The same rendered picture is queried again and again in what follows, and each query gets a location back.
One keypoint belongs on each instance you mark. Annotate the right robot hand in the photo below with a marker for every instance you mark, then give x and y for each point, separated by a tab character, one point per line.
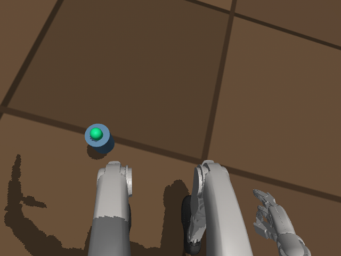
278	220

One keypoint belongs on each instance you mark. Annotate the bottle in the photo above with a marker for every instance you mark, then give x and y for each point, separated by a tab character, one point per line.
99	137

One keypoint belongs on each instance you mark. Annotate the right robot arm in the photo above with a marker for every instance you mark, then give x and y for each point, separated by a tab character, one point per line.
291	245

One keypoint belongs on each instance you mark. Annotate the right robot foot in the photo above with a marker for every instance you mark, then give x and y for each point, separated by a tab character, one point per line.
190	248

